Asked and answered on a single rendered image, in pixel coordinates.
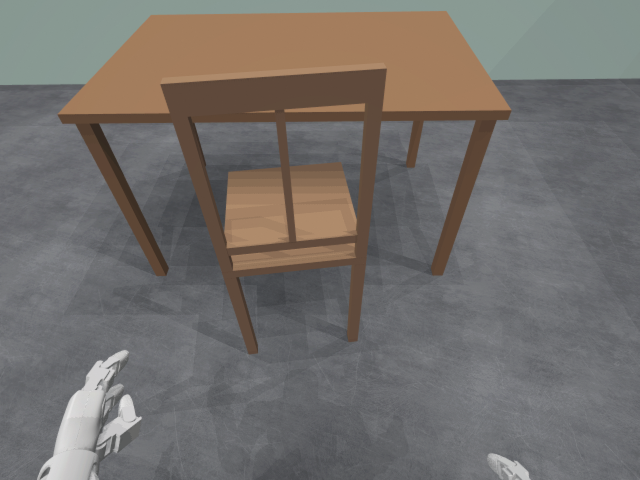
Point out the left robot forearm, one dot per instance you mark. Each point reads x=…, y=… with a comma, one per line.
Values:
x=75, y=464

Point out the robot right hand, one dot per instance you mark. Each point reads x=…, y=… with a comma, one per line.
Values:
x=506, y=469

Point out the robot left hand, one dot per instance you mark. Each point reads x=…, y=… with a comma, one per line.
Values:
x=88, y=410

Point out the chair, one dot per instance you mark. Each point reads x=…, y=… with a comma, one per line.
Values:
x=288, y=218

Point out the table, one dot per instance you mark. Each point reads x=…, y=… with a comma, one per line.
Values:
x=432, y=75

